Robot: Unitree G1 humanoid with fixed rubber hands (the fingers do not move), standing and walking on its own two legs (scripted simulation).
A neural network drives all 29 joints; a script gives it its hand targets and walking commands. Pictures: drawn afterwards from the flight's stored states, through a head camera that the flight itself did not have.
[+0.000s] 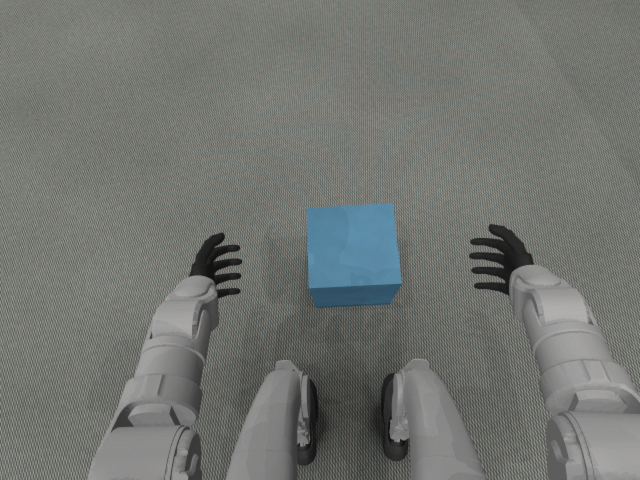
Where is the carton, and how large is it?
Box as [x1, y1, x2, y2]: [307, 203, 401, 307]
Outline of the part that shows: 392,203 307,208 308,279 309,289 316,307 387,304 390,302 401,283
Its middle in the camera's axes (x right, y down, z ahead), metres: +0.08 +0.05 +1.02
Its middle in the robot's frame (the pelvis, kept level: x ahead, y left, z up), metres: +0.52 -0.01 -0.56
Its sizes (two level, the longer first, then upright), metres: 0.210 0.200 0.250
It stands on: the floor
